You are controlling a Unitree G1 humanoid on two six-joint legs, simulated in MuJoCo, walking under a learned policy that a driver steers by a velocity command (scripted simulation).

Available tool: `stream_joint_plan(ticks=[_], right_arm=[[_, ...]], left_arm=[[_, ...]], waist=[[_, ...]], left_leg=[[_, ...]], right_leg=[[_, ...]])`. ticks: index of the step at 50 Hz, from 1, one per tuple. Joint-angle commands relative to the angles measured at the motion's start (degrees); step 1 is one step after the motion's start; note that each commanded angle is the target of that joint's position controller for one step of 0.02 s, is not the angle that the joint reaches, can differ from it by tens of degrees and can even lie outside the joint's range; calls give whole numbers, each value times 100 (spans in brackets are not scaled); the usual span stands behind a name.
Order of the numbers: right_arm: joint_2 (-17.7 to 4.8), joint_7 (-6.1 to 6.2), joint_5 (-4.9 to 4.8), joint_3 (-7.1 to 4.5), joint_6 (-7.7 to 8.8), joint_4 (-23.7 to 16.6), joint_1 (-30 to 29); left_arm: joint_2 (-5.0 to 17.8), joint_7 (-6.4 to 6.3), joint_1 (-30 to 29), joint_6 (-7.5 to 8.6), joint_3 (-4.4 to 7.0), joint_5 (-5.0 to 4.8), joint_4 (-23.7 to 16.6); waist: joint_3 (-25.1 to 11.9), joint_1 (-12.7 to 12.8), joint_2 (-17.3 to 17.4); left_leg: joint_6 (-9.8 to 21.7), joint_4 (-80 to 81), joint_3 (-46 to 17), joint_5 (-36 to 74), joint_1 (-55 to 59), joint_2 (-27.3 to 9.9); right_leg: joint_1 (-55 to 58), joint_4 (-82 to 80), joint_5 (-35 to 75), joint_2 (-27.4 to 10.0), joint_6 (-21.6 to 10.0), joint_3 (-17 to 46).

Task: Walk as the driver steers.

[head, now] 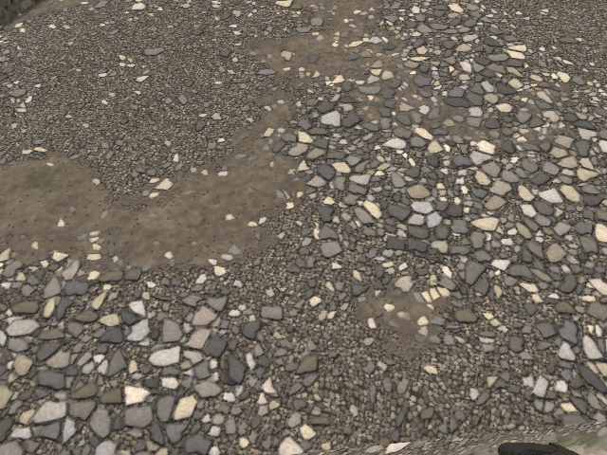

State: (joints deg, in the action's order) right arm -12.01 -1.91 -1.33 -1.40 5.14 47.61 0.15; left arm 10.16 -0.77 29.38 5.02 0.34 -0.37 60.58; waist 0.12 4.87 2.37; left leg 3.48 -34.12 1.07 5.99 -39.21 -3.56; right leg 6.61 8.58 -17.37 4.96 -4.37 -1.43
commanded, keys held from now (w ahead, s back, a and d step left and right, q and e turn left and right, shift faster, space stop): w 0.86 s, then w+e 0.14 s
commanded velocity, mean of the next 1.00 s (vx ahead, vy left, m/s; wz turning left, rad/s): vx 0.50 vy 0.00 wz -0.02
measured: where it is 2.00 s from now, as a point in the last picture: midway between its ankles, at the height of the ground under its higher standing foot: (398, 246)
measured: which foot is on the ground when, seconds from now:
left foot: up 0.00-0.10, down 0.12-0.64, up 0.66-1.00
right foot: down 0.00-0.12, up 0.14-0.60, down 0.62-1.00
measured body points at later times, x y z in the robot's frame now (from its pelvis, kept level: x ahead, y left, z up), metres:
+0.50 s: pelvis +0.29 +0.02 +0.01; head +0.30 +0.01 +0.46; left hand +0.47 +0.26 -0.10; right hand +0.28 -0.25 -0.13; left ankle +0.23 +0.11 -0.74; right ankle +0.45 -0.15 -0.69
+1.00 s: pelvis +0.54 -0.03 -0.01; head +0.56 -0.04 +0.44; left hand +0.50 +0.23 -0.14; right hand +0.75 -0.27 -0.10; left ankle +0.73 +0.12 -0.71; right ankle +0.44 -0.13 -0.74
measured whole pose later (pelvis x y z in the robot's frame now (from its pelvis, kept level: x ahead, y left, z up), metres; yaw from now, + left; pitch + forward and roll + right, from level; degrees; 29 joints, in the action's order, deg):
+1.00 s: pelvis +0.54 -0.03 -0.01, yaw -2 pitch +2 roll -2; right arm -14.6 -3.5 0.0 -3.5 5.7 45.9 1.5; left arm 12.2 -1.2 25.5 6.0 3.3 -1.4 56.0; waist -0.3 4.8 3.1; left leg 4.8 -29.9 -3.6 18.7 -34.5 -4.1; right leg -6.4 26.5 -22.4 2.9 -2.2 -2.3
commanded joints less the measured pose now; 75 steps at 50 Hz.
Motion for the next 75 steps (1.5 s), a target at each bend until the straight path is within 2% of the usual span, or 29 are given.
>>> stream_joint_plan(ticks=[1, 5, 6, 7, 8, 9, 10, 12, 17, 22, 27, 30, 31, 32, 33, 34, 35, 38, 40, 47, 55, 58, 59, 60, 61, 62, 63, 66, 75], right_arm=[[-320, -148, -38, -34, 194, -731, -1161], [-1006, -98, -52, -363, 215, -236, 909], [-1413, -23, 68, -468, 178, 18, 2118], [-1590, -36, 153, -503, 162, 180, 2586], [-1043, -14, 103, -379, 124, 280, 2561], [-839, 10, 45, -312, 118, 197, 1933], [-708, -5, 72, -254, 140, 68, 1342], [-391, -84, 195, -148, 187, 80, 930], [-809, 32, 168, -244, 204, 413, 1343], [-1081, 139, 107, -322, 130, 624, 1767], [-912, 130, 91, -302, 64, 782, 2160], [-1029, 132, 54, -315, -22, 628, 1822], [-939, 136, 13, -280, -39, 566, 1658], [-786, 145, 35, -207, 8, 448, 1725], [-214, 100, 91, -65, 154, 443, 2523], [-641, 90, -69, -153, 289, 393, 2209], [-983, 115, -195, -253, 297, 187, 1604], [-688, 187, 23, -284, 27, 57, 1454], [-562, 148, 68, -280, -42, 10, 1334], [-378, -130, 173, -237, 138, -446, -70], [-506, -322, 33, -109, 219, -656, -710], [-753, -198, 176, -293, 268, 47, 1562], [-967, -163, 257, -327, 221, 256, 2420], [-1356, -131, 115, -459, 123, 363, 2854], [-1770, -101, -7, -630, 23, 560, 2960], [-1062, -14, 139, -461, 3, 367, 2353], [-890, 15, 287, -323, 97, 148, 1447], [-507, 20, 256, -255, 189, 225, 665], [-957, 352, 89, -382, 7, 554, 1613]], left_arm=[[844, -49, 409, -48, 186, -1, -64], [1128, -21, -61, -139, 259, 119, -257], [978, 8, -196, -112, 178, 174, -432], [55, 127, 726, 14, -62, 114, -357], [564, 157, 445, 188, 57, -63, -276], [926, 147, -308, 264, 159, -214, -576], [1021, 83, -779, 285, 191, -214, -742], [866, 2, -731, 155, 273, -102, -768], [699, -64, -1277, -50, 311, -20, -1124], [587, 30, -2391, -1, 272, 0, -1432], [822, 225, -2837, 78, 354, -26, -1534], [1026, 368, -2163, 145, 470, -78, -1400], [1218, 378, -1147, 175, 604, -45, -1025], [1750, 331, -299, 192, 764, -5, -831], [2002, 346, -275, 184, 741, -73, -859], [1432, 377, -78, 207, 600, -144, -824], [1111, 382, -496, 208, 500, -140, -884], [925, 391, -1517, 209, 409, -24, -1098], [1055, 296, -1342, 226, 451, 67, -985], [1073, -81, -564, 194, 463, -107, -719], [897, -221, 3, -107, 491, -110, -836], [731, -107, -4, -154, 469, -48, -825], [256, -8, 613, -52, 352, -108, -722], [533, 23, 994, 82, 314, -279, -883], [638, 9, 635, 181, 311, -439, -1186], [911, -138, -510, 138, 435, -396, -1309], [1040, -214, -678, 84, 491, -370, -1452], [562, -186, -591, -193, 503, -101, -1349], [326, 205, -2403, -217, 389, -69, -2118]], waist=[[785, -68, -505], [-718, -1187, -1035], [-1601, -1578, -551], [-2616, -1110, 994], [-2445, -1291, 730], [-1299, -1157, 547], [-766, -910, -122], [-344, -422, -225], [177, -322, -3], [71, -662, 71], [258, -776, 35], [-64, -292, 265], [-510, 167, 57], [-966, 442, -719], [-1331, -85, -2162], [-1234, 132, -2007], [-603, 47, -1342], [-156, -560, -448], [-115, -586, -309], [207, -211, -495], [432, 147, -432], [-583, -857, 102], [-1551, -978, 999], [-2258, -981, 1597], [-2267, -993, 1594], [-1233, -1121, 107], [-920, -691, 304], [55, -140, 237], [214, -748, -42]], left_leg=[[179, 532, 121, -291, -413, 132], [665, 589, 325, -611, 2706, 594], [1090, 412, -964, -667, 4701, -526], [2196, 827, -3877, -1603, 6934, -1968], [2023, 1465, -4419, -1846, 6677, -1880], [1640, 1666, -3376, -1569, 5662, -1682], [1416, 1879, -2582, -786, 4511, -1478], [1185, 2209, -1578, -143, 3185, -971], [1238, 2805, -984, -317, 2445, -813], [935, 2676, -316, -58, 2471, -421], [1026, 1950, -752, -106, 3732, -1059], [859, 927, -631, 1133, 3537, -1016], [734, -212, -403, 1697, 3086, -679], [420, -2091, -73, 639, 2021, -140], [126, -3940, -103, -3549, 77, 734], [282, -4402, -772, -3831, -801, 657], [357, -4459, -755, -3330, -1111, 348], [192, -3230, -667, -2428, 22, -348], [95, -2769, -526, -1816, 168, -344], [71, 352, -182, 1634, 1062, 133], [55, 1682, -714, 969, 776, -166], [221, 1086, -516, 1623, 4394, -366], [470, -560, -1011, 3424, 6574, -1244], [928, -548, -2259, 2984, 7151, -2035], [1481, 474, -3442, -126, 6922, -2512], [1175, 1398, -3044, -1507, 5616, -2142], [1267, 1676, -2963, -1341, 4480, -2227], [684, 2043, -1063, 9, 2353, -1235], [503, 2334, 353, 860, 3748, -1166]], right_leg=[[137, 219, 3420, -1777, -460, 567], [-71, 2632, 6367, -1563, -206, 365], [-1509, 4416, 4543, -1240, -90, 250], [-3959, 6664, -466, -55, 283, 454], [-4596, 7451, -1329, -159, 140, 1161], [-4969, 7432, -919, -531, 69, 991], [-4657, 7140, -361, -827, 79, 818], [-3980, 6480, 42, -1158, 141, 730], [-4152, 4898, 758, -1457, 331, 577], [-3517, 3022, 2308, -1066, 399, 176], [-4443, 3338, 1591, -1180, 147, 316], [-3133, 2798, 876, -838, -99, -20], [-1807, 2524, 1172, -573, -235, -256], [-491, 1991, 1258, -1409, -682, 798], [814, 1538, 1127, -2534, -1480, 3050], [819, 919, 888, -2631, -1592, 3845], [281, 931, 1113, -2535, -1382, 3157], [-1507, 537, 1753, -2150, -1062, 1870], [-1617, 396, 2026, -2013, -1036, 1500], [-2326, 729, 776, -1289, -629, 653], [-1254, 3001, 140, -1475, -527, 1771], [-3206, 5823, -464, -643, -206, 1232], [-5058, 7892, -2910, -289, 28, 1090], [-5909, 8837, -2663, -478, 207, 1238], [-6677, 9219, -1986, -632, 313, 1084], [-6765, 8998, -957, -794, 265, 849], [-6293, 8353, 16, -962, 285, 965], [-4856, 6661, 487, -1309, 445, 1007], [-4896, 3428, 2042, -1021, 113, 254]])
Keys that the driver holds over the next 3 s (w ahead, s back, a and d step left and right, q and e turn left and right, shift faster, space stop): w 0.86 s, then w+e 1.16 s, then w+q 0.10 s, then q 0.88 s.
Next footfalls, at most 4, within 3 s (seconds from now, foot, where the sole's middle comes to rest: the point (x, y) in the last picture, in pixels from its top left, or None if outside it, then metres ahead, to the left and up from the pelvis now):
0.12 left None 0.27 0.11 -0.77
0.62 right None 0.48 -0.14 -0.77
1.16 left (314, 346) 0.80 0.10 -0.88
1.66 right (425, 282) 1.02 -0.20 -0.88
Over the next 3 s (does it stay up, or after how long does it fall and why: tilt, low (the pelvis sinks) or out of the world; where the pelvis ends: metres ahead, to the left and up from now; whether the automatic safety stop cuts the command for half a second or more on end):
stays up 1.28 -0.25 -0.10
